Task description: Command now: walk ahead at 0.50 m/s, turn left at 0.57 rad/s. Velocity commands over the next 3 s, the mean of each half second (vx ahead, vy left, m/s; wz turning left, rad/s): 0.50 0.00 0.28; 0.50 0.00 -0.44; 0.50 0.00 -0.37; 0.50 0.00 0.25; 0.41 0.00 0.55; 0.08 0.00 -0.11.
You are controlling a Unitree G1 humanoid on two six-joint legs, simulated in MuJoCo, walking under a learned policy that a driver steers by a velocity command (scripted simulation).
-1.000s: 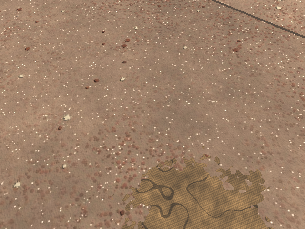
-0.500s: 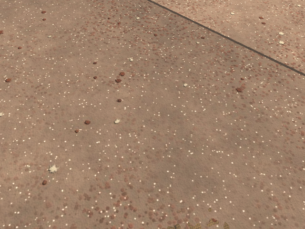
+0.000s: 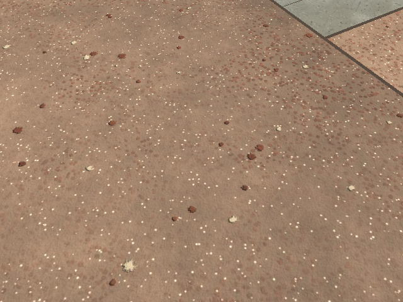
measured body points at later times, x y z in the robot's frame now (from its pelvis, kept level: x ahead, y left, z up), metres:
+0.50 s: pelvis +0.27 +0.08 +0.00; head +0.30 +0.10 +0.45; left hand +0.32 +0.38 -0.13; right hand +0.42 -0.17 -0.10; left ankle +0.28 +0.17 -0.74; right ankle +0.28 -0.09 -0.66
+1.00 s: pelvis +0.55 +0.04 -0.01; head +0.59 +0.02 +0.44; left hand +0.71 +0.30 -0.11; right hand +0.64 -0.25 -0.12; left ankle +0.50 +0.21 -0.65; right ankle +0.59 -0.03 -0.74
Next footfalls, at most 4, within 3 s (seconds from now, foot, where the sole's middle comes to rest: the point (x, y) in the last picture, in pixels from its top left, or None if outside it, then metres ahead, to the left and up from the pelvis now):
0.30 left None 0.32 0.18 -0.78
0.84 right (231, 260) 0.63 -0.03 -0.78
1.34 left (196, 183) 0.96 0.10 -0.78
1.82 right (270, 149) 1.13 -0.22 -0.78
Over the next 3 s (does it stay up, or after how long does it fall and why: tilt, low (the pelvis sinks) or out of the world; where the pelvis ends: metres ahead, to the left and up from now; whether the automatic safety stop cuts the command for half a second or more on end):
stays up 1.44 -0.07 -0.01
